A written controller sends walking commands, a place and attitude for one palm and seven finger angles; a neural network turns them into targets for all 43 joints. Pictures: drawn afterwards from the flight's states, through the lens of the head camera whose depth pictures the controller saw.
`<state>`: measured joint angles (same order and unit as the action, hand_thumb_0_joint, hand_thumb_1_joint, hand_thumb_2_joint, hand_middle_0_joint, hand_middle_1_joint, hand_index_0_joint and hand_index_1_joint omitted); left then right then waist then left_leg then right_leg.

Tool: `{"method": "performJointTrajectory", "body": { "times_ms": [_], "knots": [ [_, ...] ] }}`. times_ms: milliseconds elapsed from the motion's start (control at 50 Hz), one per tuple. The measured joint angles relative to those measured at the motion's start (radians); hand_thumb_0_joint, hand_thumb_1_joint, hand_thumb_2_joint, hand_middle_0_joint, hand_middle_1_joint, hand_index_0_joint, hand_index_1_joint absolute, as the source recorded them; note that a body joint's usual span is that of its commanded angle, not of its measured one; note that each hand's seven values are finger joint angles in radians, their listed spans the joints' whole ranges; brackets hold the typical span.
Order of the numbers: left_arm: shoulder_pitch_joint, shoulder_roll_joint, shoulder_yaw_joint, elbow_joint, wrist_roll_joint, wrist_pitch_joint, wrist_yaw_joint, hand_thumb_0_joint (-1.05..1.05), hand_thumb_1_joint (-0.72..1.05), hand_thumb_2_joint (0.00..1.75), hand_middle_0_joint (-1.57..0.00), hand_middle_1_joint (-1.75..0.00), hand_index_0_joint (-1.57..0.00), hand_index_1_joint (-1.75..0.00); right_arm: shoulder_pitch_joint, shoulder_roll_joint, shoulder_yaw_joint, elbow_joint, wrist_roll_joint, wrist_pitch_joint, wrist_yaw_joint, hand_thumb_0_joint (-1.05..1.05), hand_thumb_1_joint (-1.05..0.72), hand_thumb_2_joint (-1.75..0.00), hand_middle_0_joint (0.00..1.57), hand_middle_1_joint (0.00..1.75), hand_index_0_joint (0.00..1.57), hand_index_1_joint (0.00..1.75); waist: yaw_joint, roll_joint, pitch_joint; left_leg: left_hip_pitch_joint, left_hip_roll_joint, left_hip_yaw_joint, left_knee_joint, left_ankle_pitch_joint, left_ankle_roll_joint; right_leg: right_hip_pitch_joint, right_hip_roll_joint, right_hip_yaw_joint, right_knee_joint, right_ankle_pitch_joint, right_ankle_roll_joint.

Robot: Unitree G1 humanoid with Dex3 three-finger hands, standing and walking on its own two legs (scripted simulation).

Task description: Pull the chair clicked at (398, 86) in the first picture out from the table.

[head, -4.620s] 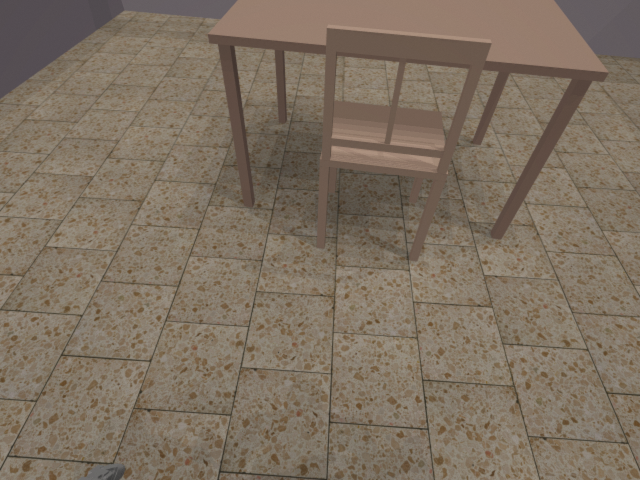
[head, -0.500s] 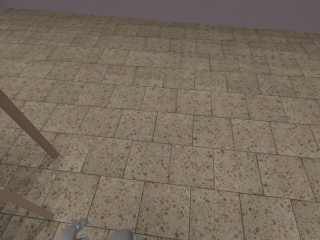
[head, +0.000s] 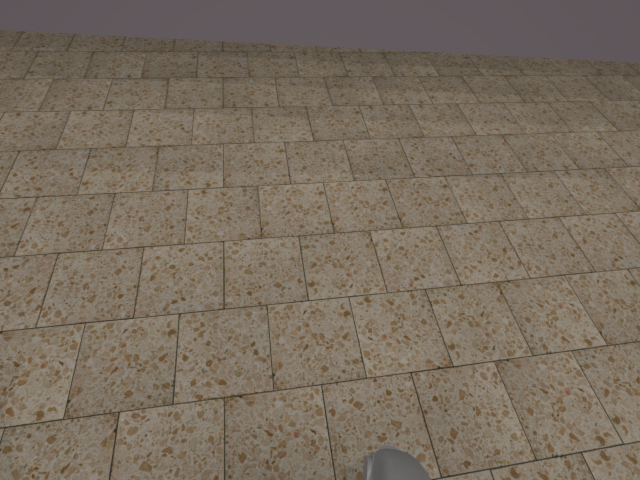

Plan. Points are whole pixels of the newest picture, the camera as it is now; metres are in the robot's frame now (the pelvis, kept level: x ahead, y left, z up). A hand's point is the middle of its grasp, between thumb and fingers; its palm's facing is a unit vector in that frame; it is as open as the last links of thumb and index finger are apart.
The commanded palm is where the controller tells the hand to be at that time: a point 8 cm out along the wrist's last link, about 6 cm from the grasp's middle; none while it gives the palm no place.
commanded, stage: walk to a spot facing it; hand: left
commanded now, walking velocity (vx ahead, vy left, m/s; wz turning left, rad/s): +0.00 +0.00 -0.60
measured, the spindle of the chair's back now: out of the picture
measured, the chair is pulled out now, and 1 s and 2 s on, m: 0.00 0.00 0.00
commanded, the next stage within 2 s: turn to face it in 0.06 s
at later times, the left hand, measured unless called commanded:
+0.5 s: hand (248, 410) +0.23 +0.12 -0.17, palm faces -0.04 -0.99 -0.14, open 7.4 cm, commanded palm none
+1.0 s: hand (184, 473) +0.15 +0.19 -0.17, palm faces +0.27 -0.92 -0.28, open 7.4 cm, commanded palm none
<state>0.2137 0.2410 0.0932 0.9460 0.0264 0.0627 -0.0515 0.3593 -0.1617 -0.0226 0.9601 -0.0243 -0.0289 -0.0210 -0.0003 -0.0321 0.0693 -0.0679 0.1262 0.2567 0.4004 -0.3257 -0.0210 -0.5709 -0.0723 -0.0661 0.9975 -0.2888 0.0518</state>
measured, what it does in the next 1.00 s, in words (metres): walks ahead: right foot, then left foot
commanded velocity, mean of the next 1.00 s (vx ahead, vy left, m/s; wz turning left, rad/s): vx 0.01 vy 0.00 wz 0.44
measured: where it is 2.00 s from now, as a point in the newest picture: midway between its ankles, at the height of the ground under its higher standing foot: outside the picture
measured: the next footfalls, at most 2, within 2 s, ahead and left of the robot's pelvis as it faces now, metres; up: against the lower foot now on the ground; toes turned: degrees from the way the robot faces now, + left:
right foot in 0.16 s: +0.15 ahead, -0.14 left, +0.00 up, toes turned -13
left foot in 0.56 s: +0.18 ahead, +0.07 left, +0.00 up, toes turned +10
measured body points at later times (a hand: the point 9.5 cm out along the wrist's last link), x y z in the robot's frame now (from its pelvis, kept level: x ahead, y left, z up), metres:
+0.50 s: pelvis +0.10 -0.04 -0.01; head +0.11 -0.02 +0.44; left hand +0.24 +0.17 -0.16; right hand +0.12 -0.27 -0.16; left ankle +0.13 +0.07 -0.72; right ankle +0.11 -0.13 -0.74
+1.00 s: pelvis +0.11 -0.05 -0.01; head +0.14 -0.04 +0.44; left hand +0.13 +0.24 -0.14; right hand +0.22 -0.29 -0.15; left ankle +0.14 +0.06 -0.74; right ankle +0.12 -0.21 -0.70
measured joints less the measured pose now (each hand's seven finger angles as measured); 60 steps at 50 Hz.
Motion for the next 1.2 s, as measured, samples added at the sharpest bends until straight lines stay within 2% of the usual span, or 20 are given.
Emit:
{"method": "performJointTrajectory", "body": {
  "times_ms": [100,140,160,180,220,260,300,380,480,540,560,580,620,660,700,860,1000,1080,1140,1200],
  "knots": [
    [-0.068,-0.019,-0.013,-0.008,-0.001,-0.007,0.003,0.01,0.91,0.9,-0.19,-0.3,-0.19,-0.3,0.021,-0.003,-0.02,0.031,-0.001,0.018,0.007,0.01,-0.9,-0.89,0.21,0.3,0.2,0.3,-0.031,0.018,0.047,0.029,0.04,0.073,0.083,-0.09,-0.04,0.067,0.017,-0.05,-0.237,-0.007,-0.025],
    [-0.09,-0.02,-0.02,-0.022,0.001,-0.028,0.003,0.01,0.91,0.9,-0.19,-0.3,-0.19,-0.3,0.038,-0.01,-0.029,0.038,0.005,0.024,0.011,0.01,-0.9,-0.89,0.21,0.3,0.2,0.3,-0.039,0.03,0.056,0.012,0.072,0.086,0.191,-0.148,-0.057,0.137,0.041,-0.075,-0.356,0.04,-0.05],
    [-0.101,-0.018,-0.022,-0.029,0.002,-0.048,0.006,0.01,0.91,0.9,-0.19,-0.3,-0.19,-0.3,0.045,-0.013,-0.031,0.041,0.011,0.03,0.015,0.01,-0.9,-0.89,0.21,0.3,0.2,0.3,-0.04,0.032,0.059,-0.031,0.093,0.07,0.308,-0.167,-0.056,0.153,0.048,-0.077,-0.375,0.092,-0.088],
    [-0.116,-0.02,-0.024,-0.032,-0.005,-0.066,0.011,0.01,0.91,0.9,-0.19,-0.3,-0.19,-0.3,0.034,-0.018,-0.032,0.047,0.016,0.04,0.015,0.01,-0.9,-0.89,0.21,0.3,0.2,0.3,-0.041,0.041,0.071,-0.098,0.099,0.01,0.467,-0.211,-0.057,0.142,0.055,-0.077,-0.335,0.079,-0.112],
    [-0.133,-0.029,-0.03,-0.04,-0.015,-0.08,0.029,0.0,0.91,0.9,-0.19,-0.3,-0.19,-0.3,-0.002,-0.028,-0.031,0.054,0.021,0.059,0.006,0.01,-0.9,-0.89,0.21,0.3,0.2,0.3,-0.044,0.047,0.085,-0.227,0.061,-0.114,0.725,-0.238,-0.051,0.152,0.06,-0.07,-0.3,0.028,-0.127],
    [-0.136,-0.04,-0.038,-0.036,-0.016,-0.077,0.048,0.0,0.91,0.9,-0.2,-0.3,-0.2,-0.3,-0.042,-0.036,-0.031,0.055,0.015,0.066,-0.001,0.01,-0.9,-0.89,0.2,0.3,0.2,0.3,-0.044,0.053,0.078,-0.322,0.034,-0.172,0.836,-0.189,-0.045,0.187,0.067,-0.062,-0.336,0.021,-0.122],
    [-0.132,-0.053,-0.05,-0.02,-0.011,-0.073,0.06,0.0,0.91,0.9,-0.2,-0.3,-0.2,-0.3,-0.076,-0.039,-0.028,0.046,0.009,0.066,-0.003,0.01,-0.9,-0.89,0.2,0.3,0.2,0.3,-0.052,0.06,0.055,-0.386,0.019,-0.197,0.817,-0.129,-0.041,0.222,0.071,-0.06,-0.391,0.04,-0.112],
    [-0.125,-0.078,-0.072,0.012,-0.007,-0.066,0.066,0.0,0.91,0.9,-0.2,-0.3,-0.2,-0.3,-0.095,-0.023,-0.016,0.032,0.007,0.055,0.003,0.01,-0.91,-0.89,0.2,0.29,0.2,0.3,-0.065,0.063,-0.001,-0.403,-0.002,-0.203,0.611,-0.062,-0.033,0.288,0.065,-0.082,-0.469,0.052,-0.11],
    [-0.114,-0.103,-0.076,0.01,-0.006,-0.064,0.066,0.0,0.91,0.9,-0.2,-0.3,-0.2,-0.3,-0.096,0.003,-0.014,0.045,0.009,0.069,0.013,0.01,-0.92,-0.89,0.2,0.3,0.2,0.3,-0.042,0.041,-0.03,-0.346,-0.03,-0.162,0.434,-0.066,-0.031,0.34,0.043,-0.137,-0.471,0.018,-0.093],
    [-0.094,-0.101,-0.067,0.003,-0.007,-0.059,0.069,0.0,0.91,0.9,-0.2,-0.3,-0.2,-0.3,-0.094,0.004,-0.018,0.039,0.008,0.072,0.025,0.01,-0.93,-0.89,0.2,0.3,0.2,0.3,-0.03,0.022,-0.03,-0.289,-0.043,-0.134,0.311,-0.009,-0.024,0.34,0.021,-0.177,-0.418,-0.026,-0.073],
    [-0.084,-0.095,-0.062,0.001,-0.009,-0.055,0.069,0.0,0.9,0.9,-0.2,-0.3,-0.2,-0.3,-0.091,0.003,-0.02,0.034,0.007,0.069,0.028,0.01,-0.93,-0.89,0.2,0.3,0.2,0.3,-0.029,0.014,-0.032,-0.275,-0.052,-0.133,0.274,0.018,0.007,0.328,0.008,-0.189,-0.383,-0.049,-0.064],
    [-0.075,-0.086,-0.053,0.001,-0.013,-0.048,0.07,0.0,0.91,0.9,-0.2,-0.3,-0.2,-0.3,-0.093,0.006,-0.021,0.028,0.004,0.066,0.03,0.01,-0.92,-0.89,0.2,0.3,0.2,0.3,-0.026,-0.003,-0.03,-0.284,-0.068,-0.134,0.281,0.016,0.041,0.307,-0.008,-0.181,-0.337,-0.082,-0.047],
    [-0.056,-0.063,-0.038,0.002,-0.013,-0.031,0.075,0.0,0.91,0.9,-0.2,-0.3,-0.2,-0.3,-0.101,0.009,-0.02,0.011,-0.001,0.057,0.027,0.01,-0.92,-0.89,0.2,0.3,0.2,0.3,-0.022,-0.016,-0.024,-0.297,-0.084,-0.137,0.285,0.009,0.082,0.228,-0.003,-0.11,-0.156,-0.209,-0.022],
    [-0.044,-0.04,-0.024,0.014,-0.009,-0.019,0.073,0.0,0.91,0.9,-0.2,-0.3,-0.2,-0.3,-0.106,0.01,-0.02,-0.002,-0.002,0.048,0.021,0.01,-0.92,-0.89,0.2,0.3,0.2,0.3,-0.022,-0.017,-0.017,-0.29,-0.095,-0.147,0.246,0.029,0.09,0.151,0.008,-0.044,0.02,-0.212,-0.007],
    [-0.034,-0.018,-0.013,0.022,-0.008,-0.016,0.07,0.0,0.91,0.9,-0.2,-0.3,-0.2,-0.3,-0.11,0.008,-0.019,-0.009,0.0,0.044,0.016,0.01,-0.91,-0.89,0.2,0.3,0.2,0.3,-0.018,-0.017,-0.011,-0.272,-0.108,-0.157,0.188,0.064,0.089,0.103,0.005,-0.001,0.11,-0.161,0.006],
    [-0.016,0.029,0.003,0.014,-0.011,-0.005,0.07,0.01,0.91,0.9,-0.19,-0.3,-0.19,-0.3,-0.12,-0.02,-0.029,-0.023,0.005,0.051,0.021,0.01,-0.9,-0.89,0.21,0.3,0.2,0.3,-0.009,0.014,-0.014,-0.242,-0.136,-0.231,0.06,0.15,0.085,0.096,-0.013,0.065,0.042,-0.098,0.041],
    [-0.052,0.012,-0.011,-0.024,-0.016,-0.008,0.071,0.01,0.91,0.9,-0.19,-0.3,-0.19,-0.3,-0.138,-0.056,-0.049,-0.036,0.001,0.07,0.031,0.01,-0.9,-0.89,0.21,0.3,0.21,0.3,-0.027,0.044,-0.018,-0.278,-0.161,-0.32,0.069,0.177,0.055,0.173,0.024,0.068,-0.141,-0.141,0.032],
    [-0.054,-0.013,-0.03,-0.063,-0.021,-0.03,0.068,0.01,0.91,0.9,-0.19,-0.3,-0.19,-0.3,-0.143,-0.081,-0.065,-0.049,0.002,0.088,0.036,0.01,-0.9,-0.89,0.21,0.3,0.21,0.3,-0.03,0.061,-0.028,-0.322,-0.185,-0.37,0.121,0.172,0.021,0.283,0.05,0.051,-0.394,-0.076,0.008],
    [-0.042,-0.043,-0.049,-0.076,-0.011,-0.041,0.071,0.0,0.91,0.9,-0.2,-0.3,-0.2,-0.3,-0.15,-0.104,-0.083,-0.048,0.002,0.104,0.036,0.01,-0.9,-0.89,0.21,0.3,0.2,0.3,-0.023,0.087,-0.029,-0.417,-0.191,-0.361,0.367,-0.048,-0.003,0.301,0.046,0.014,-0.428,-0.044,-0.056],
    [-0.017,-0.061,-0.061,-0.074,-0.01,-0.042,0.07,0.0,0.91,0.9,-0.2,-0.3,-0.2,-0.3,-0.157,-0.114,-0.086,-0.043,-0.003,0.112,0.046,0.01,-0.9,-0.89,0.2,0.3,0.2,0.3,-0.022,0.081,-0.026,-0.487,-0.171,-0.306,0.64,-0.061,-0.021,0.336,0.021,-0.021,-0.464,-0.015,-0.069]
  ]
}}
